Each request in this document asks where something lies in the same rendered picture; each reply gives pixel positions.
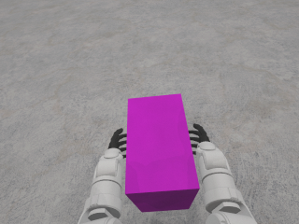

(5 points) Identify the right robot hand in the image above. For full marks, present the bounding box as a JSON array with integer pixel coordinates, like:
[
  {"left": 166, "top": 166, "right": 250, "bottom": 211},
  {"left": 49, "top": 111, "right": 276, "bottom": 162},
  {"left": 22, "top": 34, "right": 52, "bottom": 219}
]
[{"left": 188, "top": 123, "right": 210, "bottom": 155}]

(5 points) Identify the robot right forearm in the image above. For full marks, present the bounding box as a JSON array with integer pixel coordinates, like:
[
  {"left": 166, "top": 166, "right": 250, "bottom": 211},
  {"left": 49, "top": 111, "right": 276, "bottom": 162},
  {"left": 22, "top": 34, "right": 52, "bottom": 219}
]
[{"left": 195, "top": 141, "right": 257, "bottom": 223}]

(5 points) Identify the left robot hand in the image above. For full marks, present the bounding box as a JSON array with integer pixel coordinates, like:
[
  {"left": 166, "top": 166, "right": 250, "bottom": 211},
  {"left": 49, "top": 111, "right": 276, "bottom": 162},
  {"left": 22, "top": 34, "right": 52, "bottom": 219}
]
[{"left": 108, "top": 128, "right": 127, "bottom": 158}]

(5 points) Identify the carton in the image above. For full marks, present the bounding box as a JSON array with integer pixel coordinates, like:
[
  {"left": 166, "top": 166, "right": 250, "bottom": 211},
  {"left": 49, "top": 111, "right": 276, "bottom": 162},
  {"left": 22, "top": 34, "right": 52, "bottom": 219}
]
[{"left": 125, "top": 93, "right": 200, "bottom": 213}]

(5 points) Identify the robot left forearm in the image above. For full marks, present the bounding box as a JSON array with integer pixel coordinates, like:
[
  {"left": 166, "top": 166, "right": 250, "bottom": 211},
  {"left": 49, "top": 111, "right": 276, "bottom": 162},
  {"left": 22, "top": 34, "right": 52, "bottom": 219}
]
[{"left": 78, "top": 147, "right": 124, "bottom": 224}]

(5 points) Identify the robot right upper arm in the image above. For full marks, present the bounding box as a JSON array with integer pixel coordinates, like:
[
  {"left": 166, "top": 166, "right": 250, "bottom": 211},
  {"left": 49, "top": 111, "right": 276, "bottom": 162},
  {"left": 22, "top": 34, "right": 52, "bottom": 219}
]
[{"left": 206, "top": 211, "right": 257, "bottom": 224}]

